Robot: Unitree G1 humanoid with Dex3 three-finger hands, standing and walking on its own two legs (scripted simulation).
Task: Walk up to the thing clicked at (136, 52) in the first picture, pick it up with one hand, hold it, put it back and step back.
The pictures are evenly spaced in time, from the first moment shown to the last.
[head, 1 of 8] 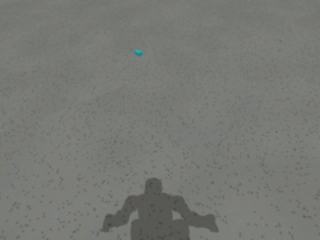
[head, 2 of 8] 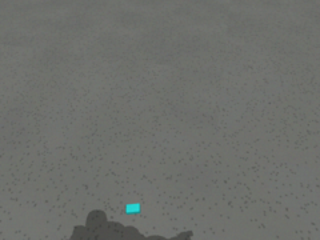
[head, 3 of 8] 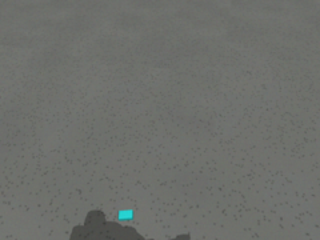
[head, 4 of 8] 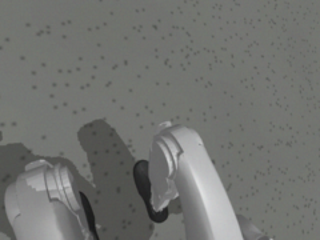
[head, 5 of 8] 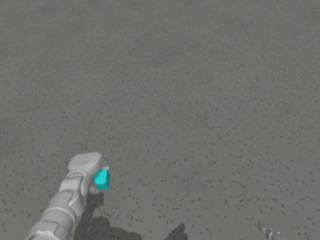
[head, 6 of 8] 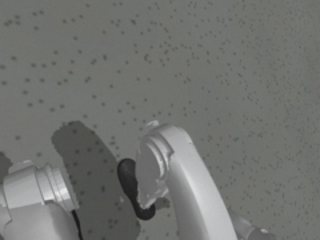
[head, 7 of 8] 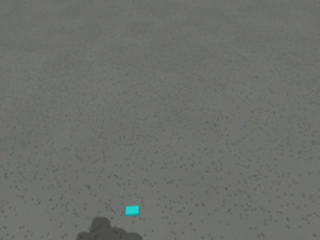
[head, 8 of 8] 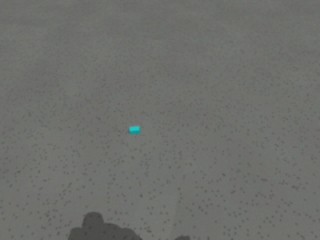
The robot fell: no
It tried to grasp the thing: yes
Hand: left
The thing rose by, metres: 0.69
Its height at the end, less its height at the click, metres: +0.00
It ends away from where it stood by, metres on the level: 0.00
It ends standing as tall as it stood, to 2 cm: yes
